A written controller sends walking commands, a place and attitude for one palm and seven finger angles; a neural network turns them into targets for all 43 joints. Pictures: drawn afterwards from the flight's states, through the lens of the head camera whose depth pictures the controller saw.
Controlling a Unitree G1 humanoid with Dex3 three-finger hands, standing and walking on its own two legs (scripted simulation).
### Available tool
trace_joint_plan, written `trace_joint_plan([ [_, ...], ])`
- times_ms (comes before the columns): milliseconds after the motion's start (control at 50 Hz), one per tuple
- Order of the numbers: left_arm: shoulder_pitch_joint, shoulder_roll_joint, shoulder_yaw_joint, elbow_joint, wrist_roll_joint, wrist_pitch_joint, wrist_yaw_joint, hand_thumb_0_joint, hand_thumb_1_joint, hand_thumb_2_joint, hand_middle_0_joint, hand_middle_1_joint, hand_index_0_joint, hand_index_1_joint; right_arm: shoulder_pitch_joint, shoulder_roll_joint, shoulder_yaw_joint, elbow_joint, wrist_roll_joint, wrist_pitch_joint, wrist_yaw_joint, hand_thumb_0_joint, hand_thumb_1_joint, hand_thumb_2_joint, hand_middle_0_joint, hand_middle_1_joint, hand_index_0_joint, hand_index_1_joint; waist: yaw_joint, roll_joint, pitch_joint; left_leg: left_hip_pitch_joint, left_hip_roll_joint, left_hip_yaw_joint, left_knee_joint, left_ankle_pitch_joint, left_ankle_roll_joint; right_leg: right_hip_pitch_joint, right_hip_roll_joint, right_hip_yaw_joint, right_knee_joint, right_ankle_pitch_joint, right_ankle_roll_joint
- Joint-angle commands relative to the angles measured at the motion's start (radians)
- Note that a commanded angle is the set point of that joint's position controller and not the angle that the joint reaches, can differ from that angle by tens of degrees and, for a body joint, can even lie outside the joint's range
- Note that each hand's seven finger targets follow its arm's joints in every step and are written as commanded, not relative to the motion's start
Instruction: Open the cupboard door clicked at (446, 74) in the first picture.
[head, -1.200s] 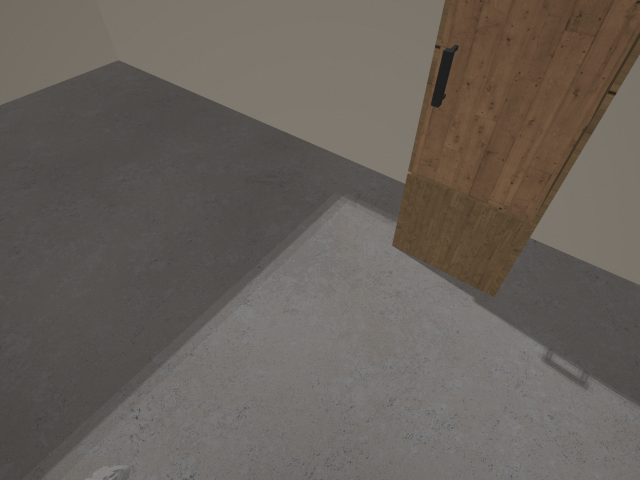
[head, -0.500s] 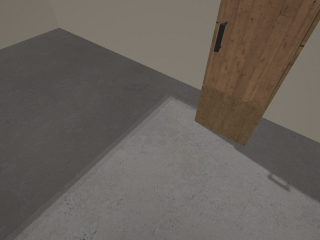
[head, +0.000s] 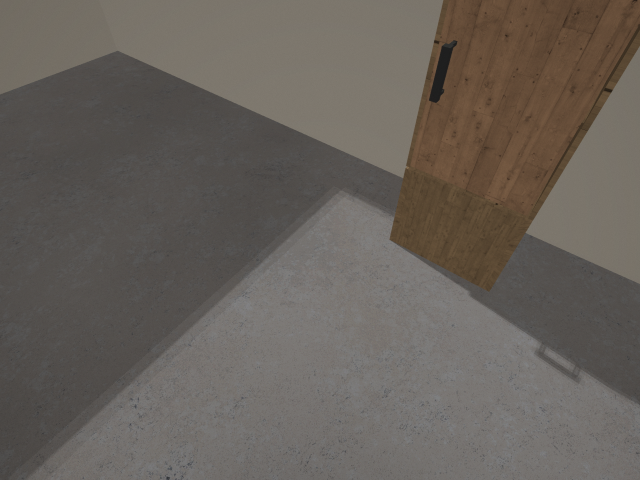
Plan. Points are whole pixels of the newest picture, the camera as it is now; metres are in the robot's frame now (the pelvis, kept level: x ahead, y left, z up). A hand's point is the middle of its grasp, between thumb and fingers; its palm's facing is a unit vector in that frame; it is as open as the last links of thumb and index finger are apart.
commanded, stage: look at it before walking up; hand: left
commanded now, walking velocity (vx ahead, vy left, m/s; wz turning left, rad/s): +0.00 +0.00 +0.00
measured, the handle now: (443, 71) +1.11 -0.27 +0.00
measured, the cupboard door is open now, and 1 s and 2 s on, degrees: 0 0 0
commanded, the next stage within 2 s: walk to a spot facing it in 0.24 s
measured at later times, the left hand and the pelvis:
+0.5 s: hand out of the picture +0.08 +0.23 -0.16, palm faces +0.00 -0.95 -0.30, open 7.4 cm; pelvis +0.02 +0.00 +0.00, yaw +1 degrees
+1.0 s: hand (218, 405) +0.26 +0.18 -0.18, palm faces +0.03 -0.98 -0.20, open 7.3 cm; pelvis +0.19 -0.01 -0.02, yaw +4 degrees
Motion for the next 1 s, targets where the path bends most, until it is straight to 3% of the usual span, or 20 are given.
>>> trace_joint_plan([
  [0,-0.036,0.211,0.043,-0.059,-0.004,-0.028,0.017,0.000,0.900,0.900,-0.200,-0.300,-0.200,-0.300,-0.048,-0.207,-0.043,-0.060,0.007,-0.020,-0.016,0.000,-0.900,-0.900,0.200,0.300,0.200,0.300,0.000,0.003,-0.088,0.023,0.111,-0.095,-0.068,0.122,0.038,0.016,-0.120,0.098,-0.076,0.090,-0.031],
  [320,-0.038,0.214,0.044,-0.054,-0.005,-0.029,0.019,0.000,0.900,0.900,-0.200,-0.300,-0.200,-0.300,-0.061,-0.212,-0.039,-0.055,0.008,-0.019,-0.019,0.000,-0.900,-0.900,0.200,0.300,0.200,0.300,0.001,-0.008,-0.091,0.056,0.114,-0.085,-0.073,0.175,0.033,0.038,-0.122,0.097,-0.078,0.174,-0.031],
  [360,0.036,0.090,0.017,-0.020,-0.005,-0.009,0.023,0.000,0.900,0.900,-0.200,-0.300,-0.200,-0.300,0.005,-0.081,-0.007,-0.027,0.000,0.001,-0.013,0.000,-0.900,-0.900,0.200,0.300,0.200,0.300,0.001,-0.008,-0.108,0.047,0.100,-0.059,-0.051,0.049,0.014,0.045,-0.118,0.084,-0.074,0.003,-0.011],
  [400,0.080,0.101,0.024,-0.017,0.003,0.002,0.016,0.000,0.900,0.900,-0.200,-0.300,-0.200,-0.300,0.035,-0.072,-0.009,-0.027,-0.006,0.012,-0.007,0.000,-0.900,-0.900,0.200,0.300,0.200,0.300,0.014,-0.046,-0.022,-0.064,0.067,-0.049,-0.017,-0.174,0.020,0.010,-0.121,0.125,-0.111,-0.270,-0.025],
  [440,0.128,0.128,0.041,-0.022,0.006,0.002,0.009,0.000,0.900,0.900,-0.200,-0.300,-0.200,-0.300,0.043,-0.055,-0.012,-0.045,-0.011,0.013,-0.005,0.000,-0.900,-0.900,0.200,0.300,0.200,0.300,0.029,-0.133,0.045,-0.189,0.018,-0.001,0.092,-0.247,0.014,0.016,-0.172,0.209,-0.172,-0.420,-0.067],
  [500,0.187,0.143,0.064,-0.035,0.007,-0.014,0.013,0.000,0.900,0.900,-0.200,-0.300,-0.200,-0.300,0.057,-0.039,-0.024,-0.079,-0.010,0.002,-0.001,0.000,-0.900,-0.900,0.200,0.300,0.200,0.300,0.031,-0.159,0.075,-0.284,0.043,0.041,0.268,-0.246,0.018,0.034,-0.292,0.311,-0.224,-0.432,-0.155],
  [540,0.176,0.120,0.068,-0.046,0.008,-0.025,0.013,0.000,0.900,0.900,-0.200,-0.300,-0.200,-0.300,0.105,-0.012,-0.030,-0.078,-0.005,-0.010,0.003,0.000,-0.900,-0.900,0.200,0.300,0.200,0.300,0.002,-0.114,0.076,-0.204,0.057,0.058,0.204,-0.221,0.024,-0.017,-0.286,0.234,-0.167,-0.320,-0.160],
  [560,0.154,0.102,0.069,-0.052,0.005,-0.025,0.012,0.000,0.900,0.900,-0.200,-0.300,-0.200,-0.300,0.169,0.003,-0.030,-0.063,-0.003,-0.017,0.004,0.000,-0.900,-0.900,0.200,0.300,0.200,0.300,-0.031,-0.076,0.059,-0.079,0.053,0.072,0.100,-0.169,0.028,-0.087,-0.251,0.161,-0.100,-0.283,-0.134],
  [580,0.135,0.068,0.065,-0.062,0.001,-0.024,0.008,0.000,0.900,0.900,-0.200,-0.300,-0.200,-0.300,0.254,-0.006,-0.037,-0.035,-0.002,-0.024,0.000,0.000,-0.900,-0.900,0.200,0.300,0.200,0.300,-0.060,0.009,0.044,0.060,0.063,0.017,0.020,-0.166,0.043,-0.182,-0.165,0.066,0.019,-0.262,-0.093],
  [600,0.117,0.007,0.055,-0.084,-0.003,-0.021,0.001,0.000,0.900,0.900,-0.200,-0.300,-0.200,-0.300,0.358,-0.072,-0.057,-0.004,-0.014,-0.029,-0.007,0.000,-0.900,-0.900,0.200,0.300,0.200,0.300,-0.097,0.222,0.063,0.150,0.216,-0.231,-0.098,-0.252,0.111,-0.338,-0.045,-0.069,0.283,-0.247,-0.033],
  [620,0.040,-0.025,0.045,-0.127,0.005,-0.030,0.004,0.000,0.900,0.900,-0.200,-0.300,-0.200,-0.300,0.468,-0.106,-0.070,0.024,-0.018,-0.034,-0.015,0.000,-0.900,-0.900,0.200,0.300,0.200,0.300,-0.131,0.322,0.095,0.199,0.361,-0.473,-0.231,-0.236,0.193,-0.503,0.011,-0.112,0.529,-0.372,-0.012],
  [640,0.000,-0.012,0.052,-0.146,0.009,-0.037,0.007,0.000,0.900,0.900,-0.200,-0.300,-0.200,-0.300,0.478,-0.076,-0.062,0.027,-0.011,-0.035,-0.026,0.000,-0.900,-0.900,0.200,0.300,0.200,0.300,-0.119,0.206,0.134,0.188,0.401,-0.508,-0.231,-0.160,0.244,-0.578,-0.048,-0.024,0.654,-0.341,-0.023],
  [680,0.008,-0.028,0.055,-0.128,0.009,-0.048,-0.009,0.000,0.900,0.900,-0.200,-0.300,-0.200,-0.300,0.420,-0.010,-0.052,0.007,-0.004,-0.053,-0.032,0.000,-0.900,-0.900,0.200,0.300,0.200,0.300,-0.076,0.053,0.116,0.188,0.358,-0.381,-0.201,0.037,0.240,-0.584,-0.109,0.000,0.695,-0.229,-0.015],
  [720,0.052,-0.068,0.055,-0.107,0.008,-0.042,-0.014,0.000,0.900,0.900,-0.200,-0.300,-0.200,-0.300,0.398,0.016,-0.048,0.010,-0.004,-0.067,-0.040,0.000,-0.900,-0.900,0.200,0.300,0.200,0.300,-0.045,0.100,0.066,0.188,0.300,-0.232,-0.182,0.203,0.214,-0.523,-0.120,-0.026,0.665,-0.173,0.005],
  [760,0.064,-0.094,0.053,-0.102,0.005,-0.032,-0.017,0.000,0.900,0.900,-0.200,-0.300,-0.200,-0.300,0.397,0.035,-0.049,0.022,-0.001,-0.072,-0.043,0.000,-0.900,-0.900,0.200,0.300,0.200,0.300,-0.030,0.126,0.065,0.151,0.261,-0.138,-0.190,0.220,0.199,-0.480,-0.125,-0.055,0.586,-0.117,0.015],
  [880,-0.014,-0.134,0.059,-0.125,0.003,-0.036,-0.019,0.000,0.900,0.900,-0.200,-0.300,-0.200,-0.300,0.431,0.055,-0.059,0.063,-0.010,-0.065,-0.043,0.000,-0.900,-0.900,0.200,0.300,0.200,0.300,-0.042,0.139,0.099,0.073,0.233,-0.048,-0.159,0.290,0.163,-0.288,-0.067,-0.146,0.278,-0.036,-0.005],
  [900,0.000,-0.130,0.063,-0.120,0.004,-0.037,-0.018,0.000,0.900,0.900,-0.200,-0.300,-0.200,-0.300,0.426,0.053,-0.059,0.065,-0.009,-0.063,-0.045,0.000,-0.900,-0.900,0.200,0.300,0.200,0.300,-0.029,0.126,0.099,0.037,0.236,-0.045,-0.135,0.319,0.158,-0.221,-0.056,-0.148,0.260,-0.014,-0.013],
  [940,0.181,-0.089,0.078,-0.069,0.008,-0.048,-0.012,0.000,0.900,0.900,-0.200,-0.300,-0.200,-0.300,0.398,0.048,-0.062,0.063,-0.002,-0.059,-0.043,0.000,-0.900,-0.900,0.200,0.300,0.200,0.300,0.060,0.082,0.018,0.001,0.194,0.000,0.081,0.423,0.118,0.017,-0.025,-0.165,0.165,0.037,-0.028],
  [960,0.330,-0.030,0.095,-0.026,0.014,-0.062,-0.003,0.000,0.900,0.900,-0.200,-0.300,-0.200,-0.300,0.399,0.061,-0.062,0.055,0.004,-0.060,-0.036,0.000,-0.900,-0.900,0.200,0.300,0.200,0.300,0.121,-0.004,-0.068,-0.120,0.148,0.028,0.304,0.333,0.084,0.241,-0.095,-0.078,0.131,0.039,-0.057],
  [980,0.450,0.089,0.127,-0.006,0.019,-0.074,0.016,0.000,0.900,0.900,-0.200,-0.300,-0.200,-0.300,0.446,0.131,-0.051,0.019,0.016,-0.064,-0.025,0.000,-0.900,-0.900,0.200,0.300,0.200,0.300,0.140,-0.254,-0.204,-0.362,0.015,0.098,0.651,-0.121,0.041,0.450,-0.409,0.319,0.014,0.060,-0.154],
])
